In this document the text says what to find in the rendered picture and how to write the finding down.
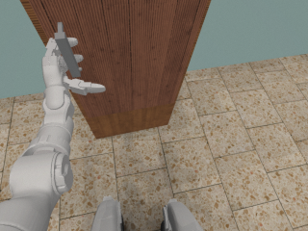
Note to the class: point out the left robot upper arm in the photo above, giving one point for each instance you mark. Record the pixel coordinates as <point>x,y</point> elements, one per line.
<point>37,183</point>

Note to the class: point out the left robot hand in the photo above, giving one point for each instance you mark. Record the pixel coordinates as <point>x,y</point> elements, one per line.
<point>54,68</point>

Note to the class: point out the right robot shin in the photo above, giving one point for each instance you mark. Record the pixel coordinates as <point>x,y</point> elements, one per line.
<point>171,200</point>

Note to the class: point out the handle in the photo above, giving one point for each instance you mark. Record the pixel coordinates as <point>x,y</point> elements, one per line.
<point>66,51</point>

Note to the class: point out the robot left thigh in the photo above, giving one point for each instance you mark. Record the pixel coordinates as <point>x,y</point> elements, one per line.
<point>107,217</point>

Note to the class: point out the left robot forearm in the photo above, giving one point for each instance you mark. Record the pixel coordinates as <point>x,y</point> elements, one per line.
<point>55,132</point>

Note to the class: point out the cupboard door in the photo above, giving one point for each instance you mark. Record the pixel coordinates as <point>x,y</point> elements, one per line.
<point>137,49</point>

